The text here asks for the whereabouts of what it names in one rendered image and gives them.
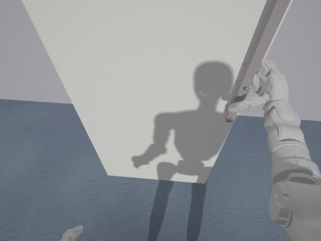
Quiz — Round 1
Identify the handle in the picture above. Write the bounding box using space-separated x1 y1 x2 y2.
225 0 291 123

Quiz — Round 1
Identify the fridge door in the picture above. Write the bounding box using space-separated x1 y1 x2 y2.
22 0 293 184

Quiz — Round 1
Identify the robot right hand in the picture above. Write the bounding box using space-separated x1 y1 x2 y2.
228 59 289 114

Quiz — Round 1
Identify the robot left hand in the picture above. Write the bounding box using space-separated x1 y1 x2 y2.
59 225 83 241

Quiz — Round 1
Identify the robot right upper arm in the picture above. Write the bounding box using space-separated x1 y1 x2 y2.
268 181 321 241

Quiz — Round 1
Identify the robot right forearm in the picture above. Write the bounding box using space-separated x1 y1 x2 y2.
264 100 321 186

